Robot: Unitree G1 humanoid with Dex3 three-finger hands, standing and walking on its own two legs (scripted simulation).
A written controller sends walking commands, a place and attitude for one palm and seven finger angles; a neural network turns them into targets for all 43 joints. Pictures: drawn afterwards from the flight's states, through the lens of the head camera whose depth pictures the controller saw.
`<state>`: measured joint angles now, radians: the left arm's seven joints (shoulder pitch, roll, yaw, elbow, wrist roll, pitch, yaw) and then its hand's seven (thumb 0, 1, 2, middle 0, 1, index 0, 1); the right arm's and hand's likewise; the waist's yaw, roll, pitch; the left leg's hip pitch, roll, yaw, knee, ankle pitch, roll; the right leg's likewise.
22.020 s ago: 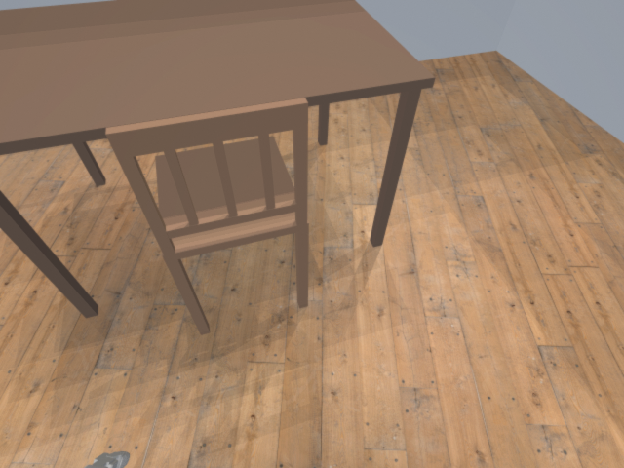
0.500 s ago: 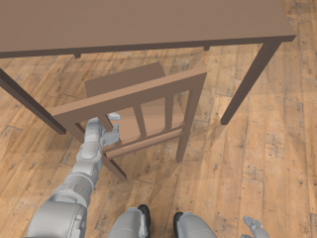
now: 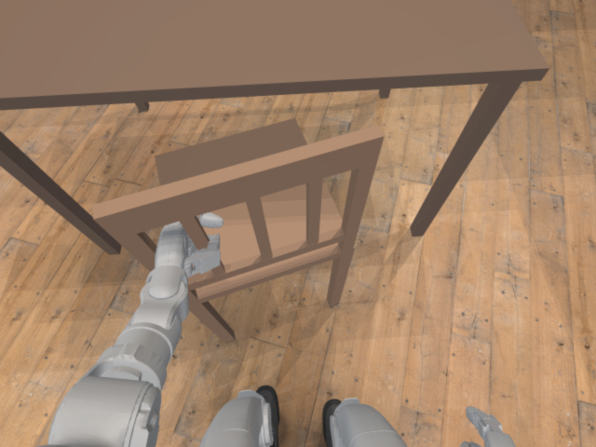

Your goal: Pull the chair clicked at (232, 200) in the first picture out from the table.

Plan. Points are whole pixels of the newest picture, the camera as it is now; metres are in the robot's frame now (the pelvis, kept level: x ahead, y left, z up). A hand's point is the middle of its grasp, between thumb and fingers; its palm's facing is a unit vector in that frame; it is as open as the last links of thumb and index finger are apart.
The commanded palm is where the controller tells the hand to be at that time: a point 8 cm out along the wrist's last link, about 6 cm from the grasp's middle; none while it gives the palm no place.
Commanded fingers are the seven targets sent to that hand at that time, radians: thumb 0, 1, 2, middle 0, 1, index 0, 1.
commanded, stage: step backward, pulling the chair out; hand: left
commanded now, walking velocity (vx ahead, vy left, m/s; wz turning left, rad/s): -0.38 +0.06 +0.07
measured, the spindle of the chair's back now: (260, 229) +0.44 +0.07 -0.09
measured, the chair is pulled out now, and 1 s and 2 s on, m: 0.11 0.13 0.25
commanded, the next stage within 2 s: none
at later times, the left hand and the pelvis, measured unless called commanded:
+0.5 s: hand (214, 259) +0.37 +0.13 -0.06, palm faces +0.05 -0.98 -0.19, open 5.2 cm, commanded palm +0.36 +0.19 -0.05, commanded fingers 0.00 0.90 0.90 -0.50 -1.45 -0.50 -1.45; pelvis -0.01 -0.01 +0.00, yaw -1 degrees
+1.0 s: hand (217, 267) +0.36 +0.13 -0.06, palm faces +0.04 -0.98 -0.18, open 5.2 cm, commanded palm +0.34 +0.18 -0.05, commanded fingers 0.00 0.90 0.90 -0.50 -1.45 -0.50 -1.45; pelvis -0.03 -0.01 +0.01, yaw +0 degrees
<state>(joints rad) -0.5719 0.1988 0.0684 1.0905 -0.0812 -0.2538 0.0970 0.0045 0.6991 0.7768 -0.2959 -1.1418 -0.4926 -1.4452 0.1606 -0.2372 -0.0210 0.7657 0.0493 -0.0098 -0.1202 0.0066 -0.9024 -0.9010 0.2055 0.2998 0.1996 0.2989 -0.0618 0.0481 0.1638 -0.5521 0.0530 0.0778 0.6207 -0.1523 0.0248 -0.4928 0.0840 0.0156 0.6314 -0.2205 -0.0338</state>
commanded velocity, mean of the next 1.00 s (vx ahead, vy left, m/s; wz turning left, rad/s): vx -0.38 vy -0.04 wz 0.09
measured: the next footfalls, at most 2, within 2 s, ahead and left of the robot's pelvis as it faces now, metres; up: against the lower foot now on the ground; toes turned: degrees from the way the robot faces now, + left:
left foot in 0.66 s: -0.03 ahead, +0.12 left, +0.00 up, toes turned -1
left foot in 1.58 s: -0.16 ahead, +0.10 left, +0.00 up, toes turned +0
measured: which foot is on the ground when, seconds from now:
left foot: down 0.00-0.48, up 0.50-0.64, down 0.66-1.00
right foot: down 0.00-1.00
